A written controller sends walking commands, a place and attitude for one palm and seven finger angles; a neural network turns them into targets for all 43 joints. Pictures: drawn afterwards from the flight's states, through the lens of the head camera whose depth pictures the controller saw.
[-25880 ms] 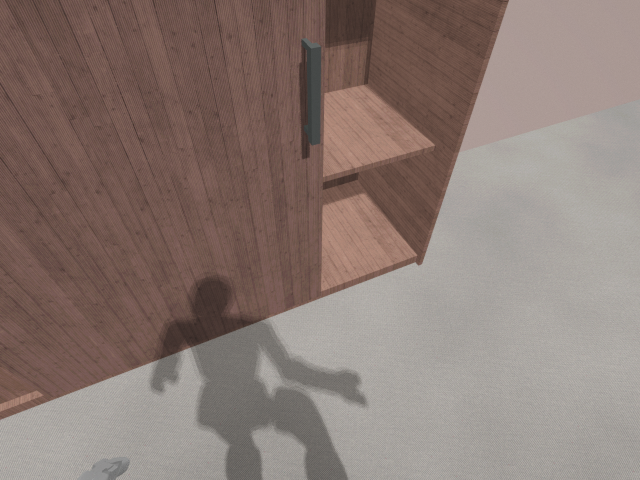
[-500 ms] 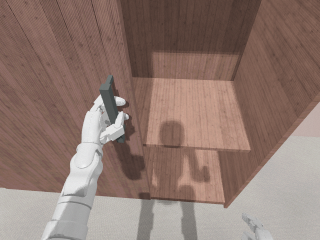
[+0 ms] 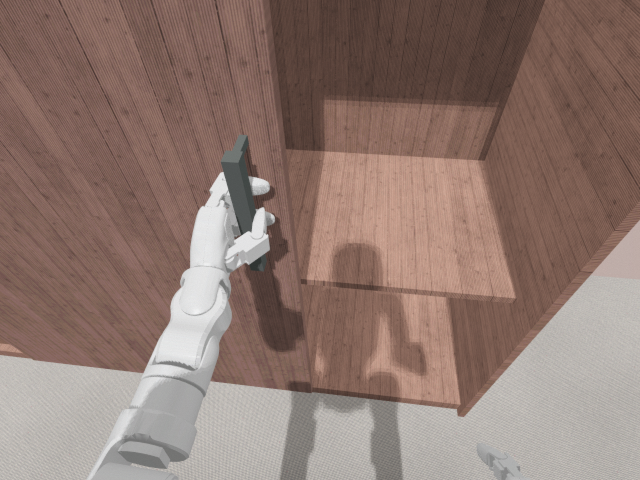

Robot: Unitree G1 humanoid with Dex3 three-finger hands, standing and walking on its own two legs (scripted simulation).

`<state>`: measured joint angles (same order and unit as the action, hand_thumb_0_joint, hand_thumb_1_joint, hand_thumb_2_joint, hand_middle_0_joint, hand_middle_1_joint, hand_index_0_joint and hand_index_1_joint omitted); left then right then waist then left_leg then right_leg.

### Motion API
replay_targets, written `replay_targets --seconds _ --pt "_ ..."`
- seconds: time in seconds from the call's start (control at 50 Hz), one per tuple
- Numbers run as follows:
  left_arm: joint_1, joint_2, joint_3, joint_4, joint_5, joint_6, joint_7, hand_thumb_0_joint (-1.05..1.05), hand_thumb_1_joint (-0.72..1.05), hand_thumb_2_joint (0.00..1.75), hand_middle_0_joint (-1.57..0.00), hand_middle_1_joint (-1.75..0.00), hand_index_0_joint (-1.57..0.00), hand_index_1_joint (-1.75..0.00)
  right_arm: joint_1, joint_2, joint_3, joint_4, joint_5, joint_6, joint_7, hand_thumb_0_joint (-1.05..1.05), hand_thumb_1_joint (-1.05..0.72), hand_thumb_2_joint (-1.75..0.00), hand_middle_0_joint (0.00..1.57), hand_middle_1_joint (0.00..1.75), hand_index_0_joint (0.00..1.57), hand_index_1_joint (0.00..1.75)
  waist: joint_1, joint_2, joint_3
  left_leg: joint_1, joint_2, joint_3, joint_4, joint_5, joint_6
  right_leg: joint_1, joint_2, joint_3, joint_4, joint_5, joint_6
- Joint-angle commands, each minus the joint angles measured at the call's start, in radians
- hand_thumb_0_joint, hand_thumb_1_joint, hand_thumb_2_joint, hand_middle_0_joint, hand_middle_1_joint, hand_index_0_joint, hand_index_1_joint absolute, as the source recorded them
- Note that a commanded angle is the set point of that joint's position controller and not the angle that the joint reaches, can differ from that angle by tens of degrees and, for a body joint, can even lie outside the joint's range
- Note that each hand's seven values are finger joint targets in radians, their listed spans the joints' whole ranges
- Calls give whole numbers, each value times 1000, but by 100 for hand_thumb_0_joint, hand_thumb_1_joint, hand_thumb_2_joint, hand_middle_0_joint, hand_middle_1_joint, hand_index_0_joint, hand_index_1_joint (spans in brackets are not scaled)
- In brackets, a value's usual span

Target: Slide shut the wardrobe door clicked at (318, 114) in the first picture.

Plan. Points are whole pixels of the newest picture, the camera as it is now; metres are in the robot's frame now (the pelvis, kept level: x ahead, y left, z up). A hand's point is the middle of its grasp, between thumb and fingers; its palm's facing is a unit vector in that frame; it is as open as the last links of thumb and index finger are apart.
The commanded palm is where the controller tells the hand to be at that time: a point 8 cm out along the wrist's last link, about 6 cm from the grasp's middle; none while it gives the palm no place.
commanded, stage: tug the door sideways, standing still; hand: left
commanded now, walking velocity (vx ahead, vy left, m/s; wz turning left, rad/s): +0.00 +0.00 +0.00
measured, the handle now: (250, 209) +0.43 +0.12 +0.10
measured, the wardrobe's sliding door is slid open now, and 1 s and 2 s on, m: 0.43 0.42 0.21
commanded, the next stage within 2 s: step sideways, sliding the door along in 0.20 s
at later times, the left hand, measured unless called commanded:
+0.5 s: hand (262, 238) +0.38 +0.10 +0.11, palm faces +0.01 -0.99 -0.17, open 5.9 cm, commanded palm +0.36 +0.12 +0.11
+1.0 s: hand (279, 234) +0.39 +0.08 +0.11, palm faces +0.24 -0.97 -0.10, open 6.1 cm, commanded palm +0.36 +0.05 +0.11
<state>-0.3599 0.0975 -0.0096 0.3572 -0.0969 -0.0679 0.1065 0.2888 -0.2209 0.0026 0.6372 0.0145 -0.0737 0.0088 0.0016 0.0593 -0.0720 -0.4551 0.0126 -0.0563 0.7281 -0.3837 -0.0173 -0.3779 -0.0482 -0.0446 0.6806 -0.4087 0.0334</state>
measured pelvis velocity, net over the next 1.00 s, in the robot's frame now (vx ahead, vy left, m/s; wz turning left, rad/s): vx -0.01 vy -0.10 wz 0.04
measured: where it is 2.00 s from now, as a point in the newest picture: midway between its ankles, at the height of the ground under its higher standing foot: outside the picture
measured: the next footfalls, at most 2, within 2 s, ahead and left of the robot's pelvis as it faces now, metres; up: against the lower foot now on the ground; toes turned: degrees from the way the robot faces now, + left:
right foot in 1.00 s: +0.11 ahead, -0.23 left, +0.00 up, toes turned +0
left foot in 1.18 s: +0.03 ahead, +0.02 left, +0.00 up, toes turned +11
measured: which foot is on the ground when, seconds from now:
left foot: down 0.00-1.00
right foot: down 0.00-0.76, up 0.78-0.98, down 1.00-1.00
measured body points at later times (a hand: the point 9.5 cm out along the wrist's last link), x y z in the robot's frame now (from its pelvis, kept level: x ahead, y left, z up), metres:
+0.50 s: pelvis -0.01 -0.01 +0.01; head +0.03 -0.03 +0.45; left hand +0.37 +0.15 +0.12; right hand +0.14 -0.24 -0.11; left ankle -0.01 +0.13 -0.72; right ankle -0.04 -0.14 -0.71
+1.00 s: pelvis -0.01 -0.10 +0.00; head +0.06 -0.11 +0.44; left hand +0.37 +0.13 +0.12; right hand +0.17 -0.30 -0.13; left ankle -0.01 +0.10 -0.72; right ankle +0.07 -0.22 -0.72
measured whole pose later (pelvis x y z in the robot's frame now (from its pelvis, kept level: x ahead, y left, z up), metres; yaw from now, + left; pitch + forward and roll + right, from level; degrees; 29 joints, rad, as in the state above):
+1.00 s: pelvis -0.01 -0.10 +0.00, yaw +2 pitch -4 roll -1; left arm -0.53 0.19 0.02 0.41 -0.12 -0.05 0.16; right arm 0.18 -0.21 0.01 0.59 0.05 0.06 -0.03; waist 0.10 0.07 0.23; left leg -0.25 0.16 -0.05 0.69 -0.36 -0.12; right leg -0.34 -0.02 -0.04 0.66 -0.28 -0.02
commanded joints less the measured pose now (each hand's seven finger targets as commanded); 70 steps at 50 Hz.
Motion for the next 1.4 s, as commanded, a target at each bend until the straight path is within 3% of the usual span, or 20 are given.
replay_targets --seconds 0.0,0.28,0.3,0.36,0.48,0.54,0.64,0.7,0.72,0.74,0.76,0.82,0.96,1.02,1.04,1.08,1.12,1.16,1.18,1.38 --pt "-427 -146 -244 -287 12 -104 -107 0 90 90 -45 -140 -45 -140 -54 -104 -37 -138 -1 -60 -3 0 -90 -90 20 30 20 30 -103 -33 -308 299 -5 -3 -59 456 28 -32 75 -54 -46 432 -55" --pt "-522 -124 -233 -315 16 -124 -96 0 90 90 -45 -140 -45 -140 -45 -107 -38 -132 -1 -80 3 0 -90 -90 20 30 20 30 -114 -20 -323 324 -3 -9 -55 489 24 -55 76 -51 -40 444 -52" --pt "-606 408 193 -315 67 -148 -12 0 90 90 -45 -140 -45 -140 -52 -137 -21 -149 11 -47 -45 0 -90 -90 20 30 20 30 -16 21 -286 312 42 9 -115 428 62 72 9 13 -100 444 -52" --pt "-524 84 -70 -289 62 -136 -42 0 90 90 -45 -140 -45 -140 -120 -92 -19 -155 2 -10 -69 0 -90 -90 20 30 20 30 -51 -43 -287 378 76 -1 -124 517 79 87 30 -15 -82 482 -24" --pt "-487 72 -77 -201 52 -96 -42 0 90 90 -45 -140 -45 -140 -139 -111 -34 -155 -6 56 -71 0 -90 -90 20 30 20 30 -55 90 -180 421 232 -167 -164 565 147 -53 71 -6 15 37 -38" --pt "-502 64 -89 -198 51 -89 -36 0 90 90 -45 -140 -45 -140 -159 -109 -30 -163 2 74 -73 0 -90 -90 20 30 20 30 -42 73 -159 329 208 -108 -120 451 127 67 65 -15 -115 131 -54" --pt "-537 67 -86 -164 54 -71 -27 0 90 90 -45 -140 -45 -140 -172 -100 -46 -141 21 95 -87 0 -90 -90 20 30 20 30 -40 -367 -201 121 36 89 203 163 37 354 -131 148 -225 750 -186" --pt "-584 -2 -151 -166 52 -85 -31 0 90 90 -45 -140 -45 -140 -173 -85 -34 -120 14 93 -90 0 -90 -90 20 30 20 30 -69 -153 -150 297 70 73 -102 125 70 192 -101 53 -76 635 -135" --pt "-587 -46 -182 -180 45 -87 -34 0 90 90 -45 -140 -45 -140 -154 -113 -42 -118 8 93 -93 0 -90 -90 20 30 20 30 -94 62 -189 532 177 -60 -259 414 134 -21 7 -20 178 472 -74" --pt "-625 -100 -245 -241 18 -95 -48 0 90 90 -45 -140 -45 -140 -163 -134 -47 -146 -7 101 -83 0 -90 -90 20 30 20 30 -99 296 -169 669 385 -344 -291 774 217 -271 86 0 444 -37 -44" --pt "-622 -101 -264 -254 16 -92 -54 0 90 90 -45 -140 -45 -140 -182 -102 -27 -153 6 99 -55 0 -90 -90 20 30 20 30 -62 205 -174 667 437 -405 -292 708 243 -277 54 108 553 -118 -59" --pt "-595 -87 -256 -273 18 -91 -55 0 90 90 -45 -140 -45 -140 -187 -109 -40 -143 3 107 -47 0 -90 -90 20 30 20 30 -55 90 -83 559 419 -236 -222 721 237 -278 -19 131 372 -121 -52" --pt "-615 -88 -266 -311 44 -105 -61 0 90 90 -45 -140 -45 -140 -212 -110 -43 -202 42 86 -43 0 -90 -90 20 30 20 30 -49 115 -235 327 228 62 -54 425 79 324 65 -51 -159 249 -48" --pt "-528 -12 -213 -268 64 -94 -40 0 90 90 -45 -140 -45 -140 -202 -64 -50 -173 39 70 -51 0 -90 -90 20 30 20 30 -42 -352 -209 111 1 99 266 -117 -7 422 -188 270 -304 760 -192" --pt "-529 2 -194 -269 63 -92 -36 0 90 90 -45 -140 -45 -140 -210 -90 -68 -151 39 66 -59 0 -90 -90 20 30 20 30 -31 -421 -198 102 26 55 362 -187 -2 401 -217 319 -300 804 -221" --pt "-586 -69 -242 -343 55 -119 -30 0 90 90 -45 -140 -45 -140 -225 -70 -51 -137 22 51 -59 0 -90 -90 20 30 20 30 -51 -304 -169 142 69 29 166 -171 11 367 -207 225 -228 893 -209" --pt "-551 -95 -267 -360 53 -145 -27 0 90 90 -45 -140 -45 -140 -220 -74 -50 -121 12 49 -64 0 -90 -90 20 30 20 30 -87 -140 -165 350 131 72 -320 248 23 291 -122 80 -2 850 -126" --pt "-530 -113 -304 -471 38 -165 -49 0 90 90 -45 -140 -45 -140 -229 -119 -80 -182 -3 54 -46 0 -90 -90 20 30 20 30 -40 212 -196 706 483 -250 -304 1173 176 -144 4 49 327 0 -22" --pt "-505 -112 -288 -466 45 -166 -52 0 90 90 -45 -140 -45 -140 -221 -121 -73 -197 10 45 -16 0 -90 -90 20 30 20 30 -20 91 -245 711 506 -200 -267 1137 221 -146 12 120 438 -111 -26" --pt "-361 -48 -255 -633 72 -134 -48 0 90 90 -45 -140 -45 -140 -217 -104 -64 -251 11 13 16 0 -90 -90 20 30 20 30 -49 258 -142 713 346 145 -183 1046 64 -44 51 -51 -12 113 -19"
